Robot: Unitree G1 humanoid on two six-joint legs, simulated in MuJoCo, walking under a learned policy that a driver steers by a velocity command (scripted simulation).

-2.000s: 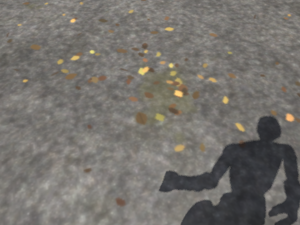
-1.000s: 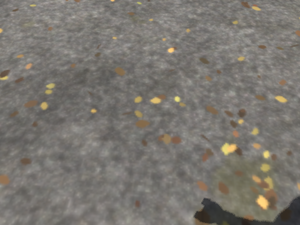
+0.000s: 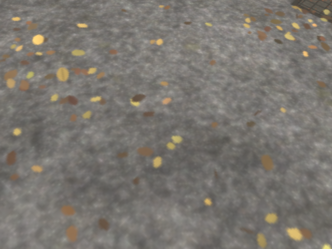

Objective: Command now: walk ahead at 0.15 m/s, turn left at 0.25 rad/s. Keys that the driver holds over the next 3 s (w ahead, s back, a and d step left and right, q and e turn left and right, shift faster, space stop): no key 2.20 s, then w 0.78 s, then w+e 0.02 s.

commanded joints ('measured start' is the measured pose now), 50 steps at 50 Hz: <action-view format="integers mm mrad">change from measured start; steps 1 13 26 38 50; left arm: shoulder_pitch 115 15 -30 -55 -35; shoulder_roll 52 141 36 29 24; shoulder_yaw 14 28 6 7 5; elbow -14 -30 43 144 230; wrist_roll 7 23 2 0 0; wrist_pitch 12 3 12 32 42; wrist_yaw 8 -3 -14 -3 11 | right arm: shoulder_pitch -32 130 20 27 45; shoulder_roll -141 -74 -77 -75 -57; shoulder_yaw -37 1 -5 -4 9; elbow -42 89 162 276 365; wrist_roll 1 -23 -1 1 0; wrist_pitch -13 1 53 43 29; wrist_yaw -19 -18 -43 -54 -55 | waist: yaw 45 -62 14 13 15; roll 106 -65 22 41 38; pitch -217 -226 -162 -105 -72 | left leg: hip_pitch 101 13 105 105 79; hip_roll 255 104 110 113 108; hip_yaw -131 -122 -103 -92 -74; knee -94 72 26 -19 -48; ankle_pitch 649 -22 102 41 -38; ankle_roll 163 -27 -58 -66 -69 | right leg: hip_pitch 104 574 482 485 479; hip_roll -4 -114 7 38 54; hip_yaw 3 125 36 18 12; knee -115 -616 -596 -633 -659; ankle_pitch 116 795 485 369 286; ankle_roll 18 -145 -121 -109 -102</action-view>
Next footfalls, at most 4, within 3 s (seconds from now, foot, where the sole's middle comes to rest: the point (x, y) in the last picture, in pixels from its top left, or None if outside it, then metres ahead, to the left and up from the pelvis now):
0.22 right None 0.18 -0.16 -0.78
2.96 left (147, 207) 0.57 0.06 -0.78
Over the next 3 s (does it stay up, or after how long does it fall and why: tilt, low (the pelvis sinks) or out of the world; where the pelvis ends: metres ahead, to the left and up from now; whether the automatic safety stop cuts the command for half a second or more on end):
stays up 0.40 -0.04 -0.03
